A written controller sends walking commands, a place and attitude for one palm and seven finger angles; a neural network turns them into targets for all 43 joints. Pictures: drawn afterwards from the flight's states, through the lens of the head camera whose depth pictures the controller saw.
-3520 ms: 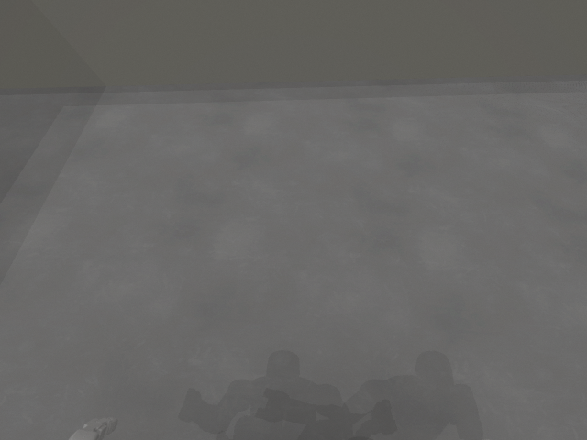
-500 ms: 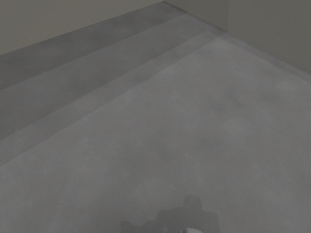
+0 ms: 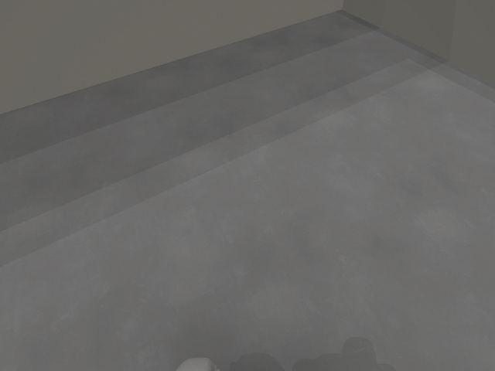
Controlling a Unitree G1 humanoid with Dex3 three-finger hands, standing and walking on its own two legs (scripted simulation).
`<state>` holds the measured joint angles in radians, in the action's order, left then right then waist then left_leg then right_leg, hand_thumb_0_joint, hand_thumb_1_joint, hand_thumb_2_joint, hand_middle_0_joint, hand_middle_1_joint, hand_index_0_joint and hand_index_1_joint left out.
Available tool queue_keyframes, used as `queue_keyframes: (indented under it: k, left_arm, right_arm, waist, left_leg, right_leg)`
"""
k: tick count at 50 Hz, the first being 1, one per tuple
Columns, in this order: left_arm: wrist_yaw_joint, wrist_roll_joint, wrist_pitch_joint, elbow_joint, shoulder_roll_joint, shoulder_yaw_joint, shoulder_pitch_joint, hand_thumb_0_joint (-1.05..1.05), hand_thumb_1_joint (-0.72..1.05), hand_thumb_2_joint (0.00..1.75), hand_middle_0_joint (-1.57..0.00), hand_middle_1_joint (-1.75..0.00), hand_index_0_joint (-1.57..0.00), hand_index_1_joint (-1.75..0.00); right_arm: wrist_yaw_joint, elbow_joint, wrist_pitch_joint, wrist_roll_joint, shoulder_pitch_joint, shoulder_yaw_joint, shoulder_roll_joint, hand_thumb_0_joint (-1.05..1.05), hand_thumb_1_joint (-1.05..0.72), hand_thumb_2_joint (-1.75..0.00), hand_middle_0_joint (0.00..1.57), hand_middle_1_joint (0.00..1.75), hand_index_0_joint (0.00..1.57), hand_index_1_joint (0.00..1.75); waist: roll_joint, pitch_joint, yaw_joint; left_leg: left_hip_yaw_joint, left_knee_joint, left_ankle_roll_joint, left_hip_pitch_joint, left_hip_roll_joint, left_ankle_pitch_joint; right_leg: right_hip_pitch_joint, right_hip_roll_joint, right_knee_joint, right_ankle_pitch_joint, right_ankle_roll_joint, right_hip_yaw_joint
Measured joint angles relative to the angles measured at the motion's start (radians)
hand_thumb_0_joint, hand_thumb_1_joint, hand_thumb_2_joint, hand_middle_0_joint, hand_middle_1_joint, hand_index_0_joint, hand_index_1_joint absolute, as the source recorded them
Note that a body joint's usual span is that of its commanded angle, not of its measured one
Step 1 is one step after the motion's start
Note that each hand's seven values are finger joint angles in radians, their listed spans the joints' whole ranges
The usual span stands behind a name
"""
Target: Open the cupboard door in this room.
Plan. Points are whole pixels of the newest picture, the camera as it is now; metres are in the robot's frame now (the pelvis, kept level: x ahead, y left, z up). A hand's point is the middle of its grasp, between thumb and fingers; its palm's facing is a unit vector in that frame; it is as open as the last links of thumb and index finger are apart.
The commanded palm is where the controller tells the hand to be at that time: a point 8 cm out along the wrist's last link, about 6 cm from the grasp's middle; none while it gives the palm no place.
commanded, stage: turn or walk to find it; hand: left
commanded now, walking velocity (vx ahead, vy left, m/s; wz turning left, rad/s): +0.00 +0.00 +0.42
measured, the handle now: out of the picture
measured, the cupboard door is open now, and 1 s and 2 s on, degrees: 0 0 0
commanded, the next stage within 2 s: none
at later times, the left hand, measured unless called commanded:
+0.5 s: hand out of the picture +0.03 +0.24 -0.16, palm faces +0.21 -0.94 -0.27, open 7.4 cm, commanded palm none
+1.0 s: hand out of the picture -0.10 +0.22 -0.19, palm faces +0.45 -0.86 -0.22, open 7.4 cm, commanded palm none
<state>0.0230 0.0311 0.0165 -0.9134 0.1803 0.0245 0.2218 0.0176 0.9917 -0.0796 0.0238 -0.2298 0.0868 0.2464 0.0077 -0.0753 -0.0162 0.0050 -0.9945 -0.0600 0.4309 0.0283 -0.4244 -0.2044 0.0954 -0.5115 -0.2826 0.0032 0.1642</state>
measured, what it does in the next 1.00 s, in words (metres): steps on the spot, turning left: left foot, then right foot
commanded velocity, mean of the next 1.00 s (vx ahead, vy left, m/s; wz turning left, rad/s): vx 0.00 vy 0.00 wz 0.42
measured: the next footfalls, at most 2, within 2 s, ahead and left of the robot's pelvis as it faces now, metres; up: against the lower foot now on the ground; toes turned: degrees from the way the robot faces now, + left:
left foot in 0.12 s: +0.03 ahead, +0.14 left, +0.00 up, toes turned +8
right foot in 0.56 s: +0.05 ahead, -0.09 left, +0.00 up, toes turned +9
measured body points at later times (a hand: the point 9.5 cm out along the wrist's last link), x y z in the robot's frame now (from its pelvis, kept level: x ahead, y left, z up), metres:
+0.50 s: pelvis -0.01 +0.02 +0.00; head +0.02 +0.02 +0.45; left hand +0.02 +0.29 -0.14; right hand +0.11 -0.20 -0.15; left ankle -0.01 +0.14 -0.74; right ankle +0.00 -0.11 -0.71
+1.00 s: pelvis -0.04 +0.03 -0.02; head -0.01 +0.06 +0.43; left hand -0.12 +0.27 -0.17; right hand +0.15 -0.18 -0.15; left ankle -0.08 +0.13 -0.74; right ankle +0.01 -0.10 -0.73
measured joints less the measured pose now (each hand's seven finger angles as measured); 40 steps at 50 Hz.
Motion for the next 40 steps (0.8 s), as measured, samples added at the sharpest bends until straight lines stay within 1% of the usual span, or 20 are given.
queue_keyframes:
  k: [2, 4, 6, 7, 8, 9, 10, 11, 13, 17, 22, 25, 27, 28, 30, 31, 33, 35, 37, 40]
  left_arm:
    - [-0.002, 0.003, -0.001, -0.006, 0.009, 0.004, 0.006, 0.0, 0.91, 0.9, -0.2, -0.3, -0.2, -0.3]
    - [-0.003, 0.003, 0.001, -0.014, 0.022, 0.009, 0.013, 0.0, 0.91, 0.9, -0.2, -0.3, -0.2, -0.3]
    - [-0.004, -0.003, 0.007, -0.022, 0.036, 0.016, 0.025, 0.0, 0.91, 0.9, -0.2, -0.3, -0.2, -0.3]
    - [-0.005, -0.007, 0.014, -0.025, 0.047, 0.021, 0.028, 0.0, 0.91, 0.9, -0.2, -0.3, -0.2, -0.3]
    - [-0.004, -0.009, 0.025, -0.03, 0.06, 0.027, 0.029, 0.0, 0.91, 0.9, -0.2, -0.3, -0.2, -0.3]
    - [-0.001, -0.009, 0.037, -0.037, 0.069, 0.031, 0.03, 0.0, 0.91, 0.9, -0.2, -0.3, -0.2, -0.3]
    - [0.0, -0.009, 0.048, -0.046, 0.077, 0.034, 0.029, 0.0, 0.91, 0.9, -0.2, -0.3, -0.2, -0.3]
    - [-0.001, -0.009, 0.055, -0.055, 0.083, 0.038, 0.025, 0.0, 0.91, 0.9, -0.2, -0.3, -0.2, -0.3]
    - [-0.005, -0.009, 0.057, -0.061, 0.09, 0.043, 0.017, 0.0, 0.91, 0.9, -0.2, -0.3, -0.2, -0.3]
    - [-0.011, -0.012, 0.048, -0.048, 0.088, 0.042, 0.0, 0.01, 0.91, 0.9, -0.2, -0.3, -0.19, -0.3]
    - [-0.008, -0.015, 0.042, -0.022, 0.066, 0.035, -0.028, 0.0, 0.91, 0.9, -0.2, -0.3, -0.19, -0.3]
    - [-0.007, -0.019, 0.031, -0.003, 0.047, 0.027, -0.045, 0.0, 0.91, 0.9, -0.2, -0.3, -0.19, -0.3]
    - [-0.006, -0.019, 0.016, 0.012, 0.037, 0.021, -0.046, 0.0, 0.91, 0.9, -0.2, -0.3, -0.19, -0.3]
    - [-0.005, -0.016, 0.006, 0.017, 0.029, 0.018, -0.045, 0.0, 0.91, 0.9, -0.2, -0.3, -0.19, -0.3]
    - [-0.003, -0.009, -0.004, 0.022, 0.01, 0.008, -0.045, 0.0, 0.91, 0.9, -0.2, -0.3, -0.2, -0.3]
    - [-0.003, -0.008, -0.006, 0.025, 0.003, 0.006, -0.04, 0.0, 0.91, 0.9, -0.2, -0.3, -0.2, -0.3]
    - [-0.002, -0.008, -0.006, 0.026, -0.008, 0.001, -0.027, 0.0, 0.91, 0.9, -0.2, -0.3, -0.2, -0.3]
    - [-0.001, -0.007, -0.006, 0.019, -0.014, -0.002, -0.017, 0.0, 0.91, 0.9, -0.2, -0.3, -0.2, -0.3]
    - [0.001, -0.005, -0.006, 0.01, -0.016, -0.003, -0.009, 0.0, 0.91, 0.9, -0.2, -0.3, -0.2, -0.3]
    - [0.0, -0.002, -0.006, -0.002, -0.015, -0.004, 0.002, 0.0, 0.91, 0.9, -0.2, -0.3, -0.2, -0.3]
  right_arm:
    - [-0.001, 0.003, 0.002, -0.004, 0.011, -0.006, -0.004, 0.01, -0.91, -0.9, 0.19, 0.3, 0.2, 0.29]
    - [-0.003, 0.0, 0.01, -0.007, 0.024, -0.013, -0.009, 0.01, -0.91, -0.9, 0.19, 0.3, 0.2, 0.29]
    - [-0.002, -0.013, 0.024, -0.008, 0.03, -0.02, -0.009, 0.01, -0.91, -0.9, 0.19, 0.3, 0.2, 0.29]
    - [-0.003, -0.016, 0.034, -0.005, 0.038, -0.021, -0.015, 0.01, -0.91, -0.9, 0.19, 0.3, 0.2, 0.29]
    - [-0.002, -0.02, 0.04, -0.004, 0.048, -0.024, -0.023, 0.01, -0.91, -0.9, 0.19, 0.3, 0.2, 0.29]
    - [-0.004, -0.025, 0.047, -0.002, 0.056, -0.027, -0.031, 0.01, -0.91, -0.9, 0.19, 0.3, 0.2, 0.29]
    - [-0.008, -0.03, 0.053, -0.001, 0.06, -0.03, -0.039, 0.01, -0.91, -0.9, 0.19, 0.3, 0.2, 0.29]
    - [-0.013, -0.035, 0.056, 0.0, 0.062, -0.034, -0.046, 0.01, -0.91, -0.9, 0.2, 0.3, 0.2, 0.29]
    - [-0.02, -0.04, 0.061, 0.001, 0.065, -0.042, -0.056, 0.01, -0.91, -0.9, 0.2, 0.3, 0.2, 0.29]
    - [-0.024, -0.044, 0.064, -0.001, 0.066, -0.05, -0.065, 0.01, -0.91, -0.9, 0.2, 0.3, 0.21, 0.29]
    - [-0.022, -0.047, 0.059, 0.004, 0.058, -0.045, -0.063, 0.01, -0.9, -0.9, 0.2, 0.3, 0.21, 0.3]
    - [-0.019, -0.046, 0.05, 0.006, 0.049, -0.038, -0.054, 0.01, -0.9, -0.9, 0.2, 0.3, 0.21, 0.3]
    - [-0.017, -0.045, 0.044, 0.003, 0.038, -0.031, -0.046, 0.01, -0.9, -0.9, 0.2, 0.3, 0.21, 0.3]
    - [-0.015, -0.044, 0.042, -0.002, 0.033, -0.027, -0.039, 0.01, -0.9, -0.9, 0.2, 0.3, 0.21, 0.3]
    - [-0.014, -0.039, 0.028, -0.002, 0.027, -0.014, -0.023, 0.01, -0.9, -0.9, 0.2, 0.3, 0.21, 0.3]
    - [-0.013, -0.034, 0.019, -0.001, 0.023, -0.009, -0.019, 0.01, -0.91, -0.9, 0.2, 0.3, 0.21, 0.3]
    - [-0.007, -0.024, 0.008, 0.002, 0.021, -0.002, -0.008, 0.01, -0.91, -0.9, 0.2, 0.3, 0.21, 0.29]
    - [-0.002, -0.017, 0.007, 0.003, 0.018, 0.003, -0.001, 0.01, -0.91, -0.9, 0.2, 0.3, 0.2, 0.29]
    - [0.0, -0.01, 0.006, 0.003, 0.015, 0.004, 0.003, 0.01, -0.91, -0.9, 0.2, 0.3, 0.2, 0.29]
    - [0.0, 0.0, 0.0, 0.002, 0.015, 0.001, 0.002, 0.01, -0.91, -0.9, 0.2, 0.3, 0.2, 0.29]
  waist:
    - [-0.015, -0.008, 0.011]
    - [-0.029, -0.013, 0.019]
    - [-0.034, -0.009, 0.021]
    - [-0.048, -0.01, 0.023]
    - [-0.064, -0.015, 0.031]
    - [-0.07, -0.016, 0.036]
    - [-0.071, -0.013, 0.036]
    - [-0.07, -0.011, 0.034]
    - [-0.066, -0.007, 0.032]
    - [-0.05, 0.002, 0.032]
    - [-0.021, 0.01, 0.015]
    - [-0.001, 0.013, 0.004]
    - [0.007, 0.019, 0.002]
    - [0.019, 0.022, 0.003]
    - [0.043, 0.018, 0.0]
    - [0.043, 0.019, 0.001]
    - [0.042, 0.018, 0.004]
    - [0.04, 0.015, 0.0]
    - [0.032, 0.012, -0.002]
    - [0.015, 0.005, 0.002]
  left_leg:
    - [0.018, 0.1, 0.001, -0.042, 0.007, -0.022]
    - [0.037, 0.216, 0.006, -0.091, 0.008, -0.006]
    - [0.053, 0.374, 0.017, -0.156, 0.008, 0.098]
    - [0.056, 0.387, 0.037, -0.155, -0.003, 0.121]
    - [0.061, 0.369, 0.058, -0.146, -0.013, 0.112]
    - [0.063, 0.359, 0.074, -0.143, -0.015, 0.099]
    - [0.06, 0.363, 0.083, -0.144, -0.016, 0.093]
    - [0.054, 0.377, 0.088, -0.148, -0.016, 0.097]
    - [0.04, 0.421, 0.088, -0.163, -0.022, 0.123]
    - [0.014, 0.496, 0.095, -0.184, -0.037, 0.173]
    - [-0.023, 0.52, 0.089, -0.179, -0.054, 0.199]
    - [-0.049, 0.502, 0.077, -0.16, -0.063, 0.2]
    - [-0.063, 0.467, 0.064, -0.137, -0.072, 0.188]
    - [-0.072, 0.432, 0.057, -0.118, -0.073, 0.174]
    - [-0.08, 0.275, 0.048, -0.061, -0.076, 0.029]
    - [-0.074, 0.17, 0.045, -0.027, -0.08, -0.014]
    - [-0.058, -0.015, 0.036, 0.027, -0.073, -0.01]
    - [-0.043, -0.118, 0.022, 0.055, -0.053, 0.026]
    - [-0.032, -0.142, 0.009, 0.056, -0.031, 0.041]
    - [-0.016, -0.079, -0.003, 0.025, -0.006, 0.021]
  right_leg:
    - [-0.008, 0.017, -0.017, -0.008, -0.008, 0.015]
    - [-0.021, 0.035, -0.047, -0.022, -0.021, 0.032]
    - [-0.044, 0.051, -0.101, -0.049, -0.04, 0.05]
    - [-0.07, 0.067, -0.151, -0.068, -0.047, 0.042]
    - [-0.102, 0.069, -0.225, -0.139, -0.053, 0.01]
    - [-0.137, 0.058, -0.309, -0.2, -0.058, -0.024]
    - [-0.169, 0.044, -0.391, -0.226, -0.06, -0.051]
    - [-0.195, 0.031, -0.457, -0.223, -0.062, -0.07]
    - [-0.229, 0.017, -0.532, -0.183, -0.066, -0.093]
    - [-0.24, 0.001, -0.525, -0.138, -0.078, -0.116]
    - [-0.191, -0.023, -0.386, -0.161, -0.08, -0.127]
    - [-0.135, -0.043, -0.247, -0.141, -0.072, -0.126]
    - [-0.073, -0.052, -0.095, -0.053, -0.067, -0.117]
    - [-0.056, -0.056, -0.051, -0.018, -0.047, -0.108]
    - [-0.057, -0.057, -0.072, -0.027, -0.002, -0.08]
    - [-0.051, -0.05, -0.072, -0.033, 0.011, -0.07]
    - [-0.031, -0.041, -0.048, -0.029, 0.02, -0.053]
    - [-0.012, -0.034, -0.021, -0.016, 0.021, -0.035]
    - [0.0, -0.025, -0.005, -0.009, 0.019, -0.017]
    - [0.007, -0.008, 0.003, -0.008, 0.015, 0.009]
